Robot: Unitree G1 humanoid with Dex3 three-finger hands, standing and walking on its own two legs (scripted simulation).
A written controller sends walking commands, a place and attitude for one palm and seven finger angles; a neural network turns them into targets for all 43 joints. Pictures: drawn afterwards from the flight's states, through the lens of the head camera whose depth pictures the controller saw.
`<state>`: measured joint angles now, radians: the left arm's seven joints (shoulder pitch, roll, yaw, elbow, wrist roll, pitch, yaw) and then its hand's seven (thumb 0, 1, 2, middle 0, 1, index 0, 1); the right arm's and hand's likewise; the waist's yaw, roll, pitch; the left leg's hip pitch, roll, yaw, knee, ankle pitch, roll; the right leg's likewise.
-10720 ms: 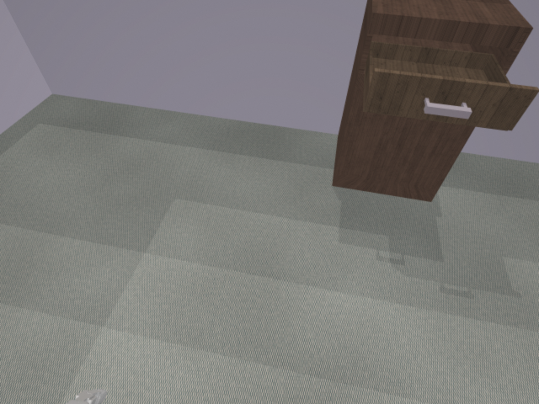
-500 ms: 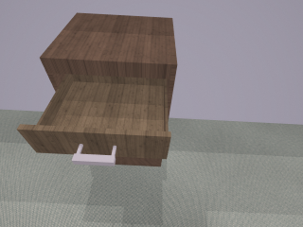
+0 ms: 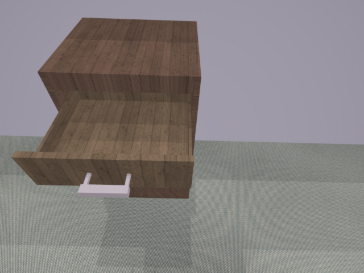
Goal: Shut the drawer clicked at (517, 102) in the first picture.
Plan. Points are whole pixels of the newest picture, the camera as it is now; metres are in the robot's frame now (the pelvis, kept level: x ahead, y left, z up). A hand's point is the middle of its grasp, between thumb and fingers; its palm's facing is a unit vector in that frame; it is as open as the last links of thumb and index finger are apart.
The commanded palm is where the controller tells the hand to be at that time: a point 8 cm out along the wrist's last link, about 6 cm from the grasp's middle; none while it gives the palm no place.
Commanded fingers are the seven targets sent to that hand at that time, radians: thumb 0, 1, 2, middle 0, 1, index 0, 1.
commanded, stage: come to a stop and stand still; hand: left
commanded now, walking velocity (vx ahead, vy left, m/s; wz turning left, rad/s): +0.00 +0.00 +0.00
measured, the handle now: (106, 183) +0.34 +0.23 -0.06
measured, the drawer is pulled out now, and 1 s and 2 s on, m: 0.28 0.28 0.28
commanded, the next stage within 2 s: look again from close up in 0.54 s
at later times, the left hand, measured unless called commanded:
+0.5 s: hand out of the picture -0.02 +0.19 -0.18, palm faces +0.01 -0.98 -0.21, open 7.4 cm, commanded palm none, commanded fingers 0.00 0.90 0.90 -0.20 -0.30 -0.20 -0.30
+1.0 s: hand out of the picture -0.01 +0.17 -0.18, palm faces +0.00 -0.98 -0.18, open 7.4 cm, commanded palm none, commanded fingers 0.00 0.90 0.90 -0.20 -0.30 -0.20 -0.30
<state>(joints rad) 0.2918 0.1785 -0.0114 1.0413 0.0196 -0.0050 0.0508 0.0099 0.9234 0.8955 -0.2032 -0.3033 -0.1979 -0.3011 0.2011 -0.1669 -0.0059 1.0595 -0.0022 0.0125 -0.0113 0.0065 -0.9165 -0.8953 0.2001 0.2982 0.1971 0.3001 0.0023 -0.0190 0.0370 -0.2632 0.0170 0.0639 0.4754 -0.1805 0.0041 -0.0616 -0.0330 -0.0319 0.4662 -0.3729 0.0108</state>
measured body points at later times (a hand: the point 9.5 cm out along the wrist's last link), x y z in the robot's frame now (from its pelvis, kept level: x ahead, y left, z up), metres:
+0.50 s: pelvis -0.01 +0.01 -0.01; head +0.01 +0.01 +0.44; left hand -0.02 +0.24 -0.16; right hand +0.00 -0.21 -0.17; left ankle +0.05 +0.12 -0.74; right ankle -0.07 -0.12 -0.74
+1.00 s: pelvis +0.01 +0.01 +0.00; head +0.02 +0.01 +0.45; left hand -0.01 +0.23 -0.16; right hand +0.04 -0.23 -0.15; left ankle +0.05 +0.12 -0.74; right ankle -0.07 -0.12 -0.74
